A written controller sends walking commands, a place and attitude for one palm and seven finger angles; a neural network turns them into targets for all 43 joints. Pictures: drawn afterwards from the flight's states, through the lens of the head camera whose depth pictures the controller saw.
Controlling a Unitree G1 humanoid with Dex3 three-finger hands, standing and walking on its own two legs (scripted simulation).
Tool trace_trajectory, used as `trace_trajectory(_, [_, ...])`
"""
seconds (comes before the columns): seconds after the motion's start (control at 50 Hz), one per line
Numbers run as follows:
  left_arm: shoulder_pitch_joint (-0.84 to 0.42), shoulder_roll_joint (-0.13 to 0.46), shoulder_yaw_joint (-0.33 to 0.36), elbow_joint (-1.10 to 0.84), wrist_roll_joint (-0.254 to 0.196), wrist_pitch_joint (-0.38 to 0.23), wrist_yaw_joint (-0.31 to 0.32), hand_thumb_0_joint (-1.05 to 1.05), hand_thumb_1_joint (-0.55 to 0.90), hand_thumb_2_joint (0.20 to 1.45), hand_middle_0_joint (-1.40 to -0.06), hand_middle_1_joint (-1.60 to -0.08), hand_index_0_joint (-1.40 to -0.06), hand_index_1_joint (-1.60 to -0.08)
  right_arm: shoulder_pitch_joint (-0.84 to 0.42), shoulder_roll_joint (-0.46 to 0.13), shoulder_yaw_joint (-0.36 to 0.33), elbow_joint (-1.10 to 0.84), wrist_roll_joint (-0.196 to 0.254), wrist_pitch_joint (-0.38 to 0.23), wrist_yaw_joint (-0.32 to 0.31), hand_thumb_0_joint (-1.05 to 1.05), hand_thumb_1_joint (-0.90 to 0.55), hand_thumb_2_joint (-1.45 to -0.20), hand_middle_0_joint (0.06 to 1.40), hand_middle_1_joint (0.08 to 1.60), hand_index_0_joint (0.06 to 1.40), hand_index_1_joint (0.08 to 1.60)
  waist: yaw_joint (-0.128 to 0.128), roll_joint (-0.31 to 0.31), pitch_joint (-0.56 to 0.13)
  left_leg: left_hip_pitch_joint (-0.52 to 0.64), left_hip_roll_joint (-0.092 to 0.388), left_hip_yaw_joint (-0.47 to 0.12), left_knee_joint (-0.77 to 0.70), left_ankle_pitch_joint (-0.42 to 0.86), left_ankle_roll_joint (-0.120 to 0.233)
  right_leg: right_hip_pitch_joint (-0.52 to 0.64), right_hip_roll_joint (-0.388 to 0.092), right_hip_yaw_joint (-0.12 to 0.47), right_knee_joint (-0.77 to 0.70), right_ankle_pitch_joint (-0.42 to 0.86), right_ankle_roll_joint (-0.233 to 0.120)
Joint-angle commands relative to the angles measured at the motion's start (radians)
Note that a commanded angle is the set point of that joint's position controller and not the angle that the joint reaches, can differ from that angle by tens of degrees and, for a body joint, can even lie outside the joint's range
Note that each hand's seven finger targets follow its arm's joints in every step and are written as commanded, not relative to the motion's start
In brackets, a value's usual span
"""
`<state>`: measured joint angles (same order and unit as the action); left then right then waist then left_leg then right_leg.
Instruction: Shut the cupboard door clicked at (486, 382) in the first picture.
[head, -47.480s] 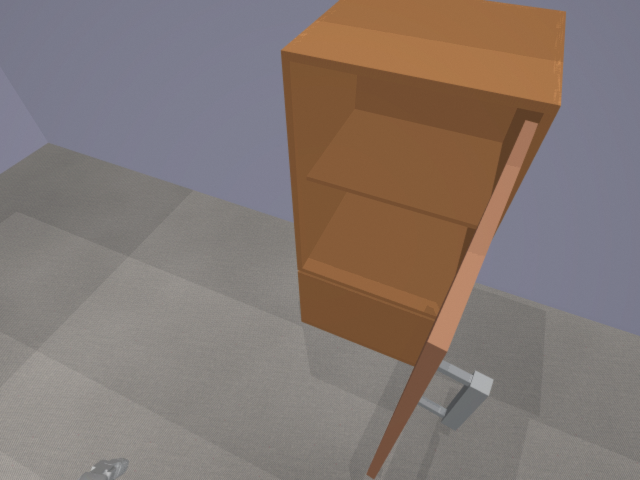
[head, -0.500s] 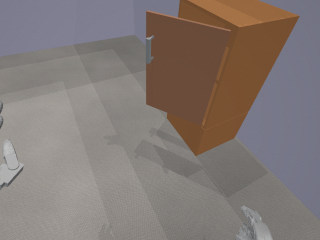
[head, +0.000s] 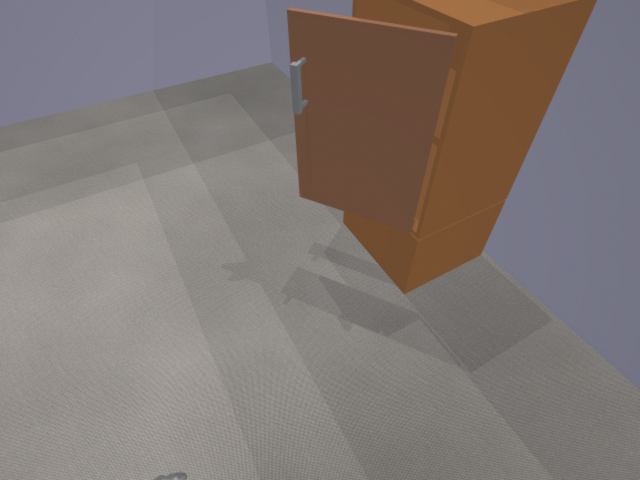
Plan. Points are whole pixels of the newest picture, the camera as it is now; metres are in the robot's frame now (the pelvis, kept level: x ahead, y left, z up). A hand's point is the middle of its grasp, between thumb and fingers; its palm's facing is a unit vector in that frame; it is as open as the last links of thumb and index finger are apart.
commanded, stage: let the arm hang, fingers relaxed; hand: left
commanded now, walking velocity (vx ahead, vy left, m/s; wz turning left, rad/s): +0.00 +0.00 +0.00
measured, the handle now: (300, 86) +1.03 +0.08 +0.00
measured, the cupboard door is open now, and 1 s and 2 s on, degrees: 34 34 34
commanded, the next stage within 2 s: look to check the result in 0.84 s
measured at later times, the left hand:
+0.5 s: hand out of the picture -0.04 +0.20 -0.16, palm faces +0.03 -0.97 -0.23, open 7.4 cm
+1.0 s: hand out of the picture +0.02 +0.21 -0.16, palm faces +0.00 -0.97 -0.23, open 7.4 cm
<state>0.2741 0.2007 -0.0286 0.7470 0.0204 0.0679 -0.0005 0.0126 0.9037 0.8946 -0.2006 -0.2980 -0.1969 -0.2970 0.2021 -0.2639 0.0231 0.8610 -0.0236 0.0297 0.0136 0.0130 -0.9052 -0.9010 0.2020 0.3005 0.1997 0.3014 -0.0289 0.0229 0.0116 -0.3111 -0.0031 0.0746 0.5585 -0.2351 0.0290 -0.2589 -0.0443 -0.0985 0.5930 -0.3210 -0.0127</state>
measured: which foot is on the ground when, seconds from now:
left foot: down 0.00-1.00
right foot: down 0.00-1.00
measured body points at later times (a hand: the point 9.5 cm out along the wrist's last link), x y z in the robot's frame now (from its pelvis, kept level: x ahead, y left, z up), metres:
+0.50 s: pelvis -0.01 +0.01 +0.01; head -0.01 +0.00 +0.46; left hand -0.04 +0.25 -0.14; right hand -0.02 -0.21 -0.15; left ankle +0.04 +0.10 -0.73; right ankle +0.00 -0.11 -0.73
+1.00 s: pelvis +0.00 +0.01 +0.01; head +0.01 +0.01 +0.46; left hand +0.02 +0.26 -0.14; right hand +0.01 -0.24 -0.14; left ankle +0.04 +0.10 -0.73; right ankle +0.00 -0.11 -0.73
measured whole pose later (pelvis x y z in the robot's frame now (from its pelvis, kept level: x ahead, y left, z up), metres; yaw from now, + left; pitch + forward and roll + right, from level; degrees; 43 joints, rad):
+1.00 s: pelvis +0.00 +0.01 +0.01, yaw -1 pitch -2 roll +0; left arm 0.25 0.21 0.02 1.13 0.02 0.00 0.02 0.00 0.90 0.89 -0.20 -0.30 -0.20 -0.30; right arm 0.25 -0.21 -0.01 1.13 -0.01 0.01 -0.02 0.01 -0.91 -0.90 0.20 0.30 0.20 0.30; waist 0.00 0.01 0.03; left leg -0.19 -0.01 0.08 0.37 -0.15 0.04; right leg -0.13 -0.03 -0.09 0.38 -0.21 0.00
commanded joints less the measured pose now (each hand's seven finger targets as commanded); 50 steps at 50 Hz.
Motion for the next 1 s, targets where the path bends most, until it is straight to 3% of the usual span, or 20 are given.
trace_trajectory(0.0, [0.001,0.168,0.057,0.067,-0.007,-0.060,0.020,0.000,0.900,0.900,-0.200,-0.300,-0.200,-0.300,0.012,-0.085,-0.021,0.014,-0.002,-0.021,-0.018,0.000,-0.900,-0.900,0.200,0.300,0.200,0.300,0.025,0.053,-0.005,0.021,0.100,-0.153,-0.183,0.050,-0.003,0.042,-0.066,0.132,-0.210,0.013,-0.026])
trace_trajectory(0.02, [0.019,0.148,0.059,0.112,-0.009,-0.063,0.020,0.000,0.900,0.900,-0.200,-0.300,-0.200,-0.300,0.020,-0.066,-0.022,0.040,-0.001,-0.023,-0.023,0.000,-0.900,-0.900,0.200,0.300,0.200,0.300,0.029,0.062,-0.006,0.013,0.097,-0.146,-0.195,0.025,-0.004,0.063,-0.069,0.136,-0.224,0.025,-0.028])
trace_trajectory(0.04, [0.038,0.122,0.073,0.141,-0.006,-0.063,0.022,0.000,0.900,0.900,-0.200,-0.300,-0.200,-0.300,0.032,-0.054,-0.027,0.057,-0.005,-0.023,-0.028,0.000,-0.900,-0.900,0.200,0.300,0.200,0.300,0.033,0.112,-0.015,0.013,0.096,-0.142,-0.204,-0.012,-0.003,0.080,-0.069,0.131,-0.238,0.023,-0.033])
trace_trajectory(0.08, [0.048,0.125,0.070,0.199,-0.008,-0.065,0.021,0.000,0.900,0.900,-0.200,-0.300,-0.200,-0.300,0.058,-0.038,-0.030,0.096,-0.001,-0.022,-0.032,0.000,-0.900,-0.900,0.200,0.300,0.200,0.300,0.031,0.130,-0.001,-0.001,0.093,-0.140,-0.222,-0.058,-0.005,0.095,-0.070,0.131,-0.260,0.021,-0.039])
trace_trajectory(0.14, [0.054,0.118,0.066,0.262,-0.009,-0.069,0.021,0.000,0.900,0.900,-0.200,-0.300,-0.200,-0.300,0.108,-0.031,-0.038,0.140,0.003,-0.020,-0.038,0.000,-0.900,-0.900,0.200,0.300,0.200,0.300,0.023,0.043,0.027,0.025,0.095,-0.136,-0.222,-0.058,-0.004,0.068,-0.074,0.126,-0.293,-0.002,-0.041])
trace_trajectory(0.22, [0.066,0.110,0.065,0.322,-0.009,-0.073,0.023,0.000,0.900,0.900,-0.200,-0.300,-0.200,-0.300,0.147,-0.026,-0.045,0.185,0.007,-0.023,-0.044,0.000,-0.900,-0.900,0.200,0.300,0.200,0.300,0.020,0.000,0.045,0.049,0.104,-0.132,-0.232,-0.044,0.003,0.048,-0.072,0.118,-0.304,-0.004,-0.042])
trace_trajectory(0.44, [0.092,0.089,0.064,0.374,-0.003,-0.069,0.028,0.000,0.900,0.900,-0.200,-0.300,-0.200,-0.300,0.153,-0.021,-0.051,0.224,0.007,-0.026,-0.047,0.000,-0.900,-0.900,0.200,0.300,0.200,0.300,0.024,-0.027,0.101,0.037,0.113,-0.144,-0.289,-0.112,0.011,0.020,-0.057,0.112,-0.291,-0.014,-0.027])
trace_trajectory(0.52, [0.087,0.089,0.066,0.371,-0.001,-0.069,0.029,0.000,0.900,0.900,-0.200,-0.300,-0.200,-0.300,0.140,-0.022,-0.052,0.223,0.007,-0.028,-0.045,0.000,-0.900,-0.900,0.200,0.300,0.200,0.300,0.022,-0.011,0.098,0.042,0.115,-0.147,-0.302,-0.124,0.009,0.013,-0.056,0.111,-0.288,-0.008,-0.023])
trace_trajectory(0.62, [0.066,0.097,0.066,0.361,0.000,-0.074,0.028,0.000,0.900,0.900,-0.200,-0.300,-0.200,-0.300,0.123,-0.023,-0.053,0.221,0.007,-0.031,-0.043,0.000,-0.900,-0.900,0.200,0.300,0.200,0.300,0.023,-0.030,0.106,0.046,0.108,-0.137,-0.292,-0.082,0.006,0.016,-0.062,0.116,-0.297,0.011,-0.021])
trace_trajectory(0.8, [0.031,0.131,0.069,0.350,-0.003,-0.083,0.025,0.000,0.900,0.900,-0.200,-0.300,-0.200,-0.300,0.088,-0.058,-0.052,0.218,0.011,-0.040,-0.042,0.000,-0.900,-0.900,0.200,0.300,0.200,0.300,0.024,-0.012,0.056,0.096,0.110,-0.132,-0.272,0.044,0.002,0.065,-0.072,0.112,-0.299,0.087,-0.024])
trace_trajectory(0.9, [0.010,0.147,0.070,0.354,-0.004,-0.082,0.023,0.000,0.900,0.900,-0.200,-0.300,-0.200,-0.300,0.069,-0.078,-0.053,0.219,0.011,-0.039,-0.042,0.000,-0.900,-0.900,0.200,0.300,0.200,0.300,0.024,-0.008,0.063,0.104,0.114,-0.136,-0.281,0.029,0.002,0.067,-0.071,0.114,-0.308,0.077,-0.025])
trace_trajectory(0.98, [-0.007,0.165,0.072,0.356,-0.005,-0.086,0.022,0.000,0.900,0.900,-0.200,-0.300,-0.200,-0.300,0.049,-0.097,-0.055,0.221,0.011,-0.045,-0.042,0.000,-0.900,-0.900,0.200,0.300,0.200,0.300,0.025,-0.006,0.025,0.131,0.121,-0.135,-0.279,0.090,0.004,0.099,-0.079,0.113,-0.309,0.123,-0.024])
